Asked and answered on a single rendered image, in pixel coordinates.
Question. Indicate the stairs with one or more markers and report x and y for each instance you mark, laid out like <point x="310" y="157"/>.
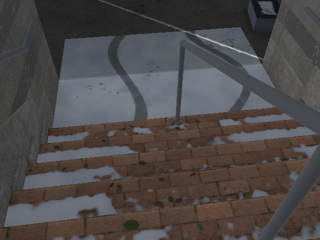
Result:
<point x="215" y="176"/>

